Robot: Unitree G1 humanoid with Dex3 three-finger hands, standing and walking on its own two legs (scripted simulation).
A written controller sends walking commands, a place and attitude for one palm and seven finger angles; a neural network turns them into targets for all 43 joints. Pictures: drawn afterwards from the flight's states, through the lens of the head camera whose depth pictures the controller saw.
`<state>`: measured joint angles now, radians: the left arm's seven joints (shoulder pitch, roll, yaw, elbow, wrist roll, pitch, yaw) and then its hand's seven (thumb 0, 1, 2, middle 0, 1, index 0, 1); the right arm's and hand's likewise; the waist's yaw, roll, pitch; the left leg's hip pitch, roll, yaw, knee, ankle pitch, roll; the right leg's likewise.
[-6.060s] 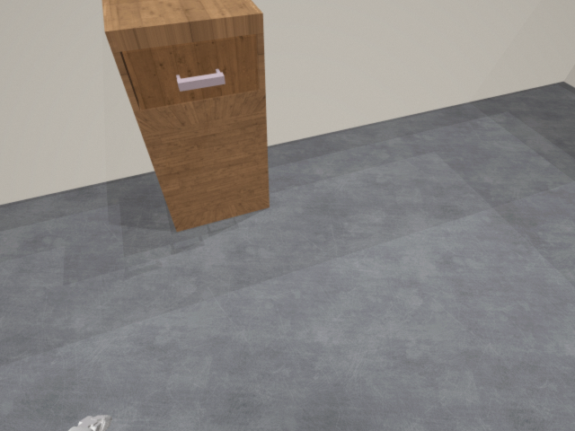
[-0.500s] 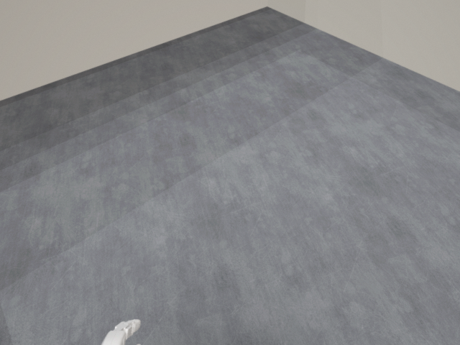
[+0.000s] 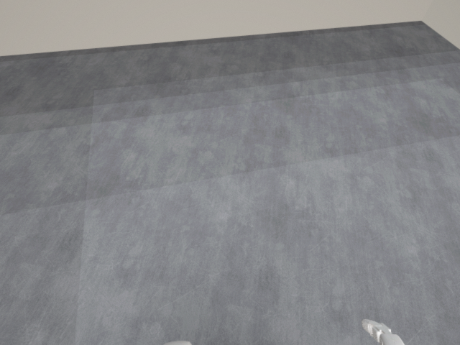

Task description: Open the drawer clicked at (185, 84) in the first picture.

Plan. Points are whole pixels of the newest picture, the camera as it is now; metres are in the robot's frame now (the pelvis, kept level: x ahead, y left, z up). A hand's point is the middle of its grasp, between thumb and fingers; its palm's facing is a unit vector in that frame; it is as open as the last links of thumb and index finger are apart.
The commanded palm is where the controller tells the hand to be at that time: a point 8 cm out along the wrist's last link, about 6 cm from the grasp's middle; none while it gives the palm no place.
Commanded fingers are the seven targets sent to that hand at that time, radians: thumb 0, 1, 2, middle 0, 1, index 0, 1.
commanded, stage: turn to face it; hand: left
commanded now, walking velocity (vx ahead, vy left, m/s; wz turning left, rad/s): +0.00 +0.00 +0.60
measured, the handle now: out of the picture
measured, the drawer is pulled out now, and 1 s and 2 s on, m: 0.00 0.00 0.00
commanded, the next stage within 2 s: none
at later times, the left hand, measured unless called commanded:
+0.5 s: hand out of the picture +0.09 +0.20 -0.12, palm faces +0.27 -0.92 -0.29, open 7.4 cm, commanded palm none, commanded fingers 0.00 0.90 0.90 -0.20 -0.30 -0.20 -0.30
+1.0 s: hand out of the picture -0.12 +0.21 -0.17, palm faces +0.60 -0.75 -0.27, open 7.4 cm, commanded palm none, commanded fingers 0.00 0.90 0.90 -0.20 -0.30 -0.20 -0.30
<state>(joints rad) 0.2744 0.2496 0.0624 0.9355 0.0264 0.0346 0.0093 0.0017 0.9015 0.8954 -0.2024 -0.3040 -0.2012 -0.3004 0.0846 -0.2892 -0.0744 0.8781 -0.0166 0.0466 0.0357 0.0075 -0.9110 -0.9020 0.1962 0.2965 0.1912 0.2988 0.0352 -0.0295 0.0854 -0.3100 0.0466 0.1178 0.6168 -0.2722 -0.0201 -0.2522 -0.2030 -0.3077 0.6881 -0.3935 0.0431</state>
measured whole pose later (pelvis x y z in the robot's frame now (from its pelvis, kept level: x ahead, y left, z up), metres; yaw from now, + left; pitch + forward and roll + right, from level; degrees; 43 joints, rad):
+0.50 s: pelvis +0.01 -0.03 +0.01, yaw +17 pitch +0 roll +1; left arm 0.13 0.19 0.03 0.83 0.02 0.01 0.01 0.00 0.90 0.90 -0.20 -0.30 -0.20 -0.30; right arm 0.22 -0.25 -0.09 0.92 -0.01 0.06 0.02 0.01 -0.90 -0.90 0.20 0.30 0.20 0.30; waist -0.04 0.06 0.07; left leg -0.42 -0.07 -0.09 0.86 -0.46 -0.03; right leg -0.28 -0.05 -0.08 0.60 -0.31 -0.01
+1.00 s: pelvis -0.02 +0.00 +0.01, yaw +35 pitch -1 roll +0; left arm 0.23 0.28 0.08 0.94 0.02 0.08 0.01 0.01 0.91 0.90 -0.20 -0.30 -0.20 -0.30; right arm 0.14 -0.24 -0.06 0.89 -0.02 0.02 0.02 0.01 -0.91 -0.90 0.20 0.30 0.20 0.30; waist 0.02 -0.05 0.08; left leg -0.30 0.00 0.06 0.62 -0.31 0.04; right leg -0.45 -0.14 -0.09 1.10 -0.50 0.08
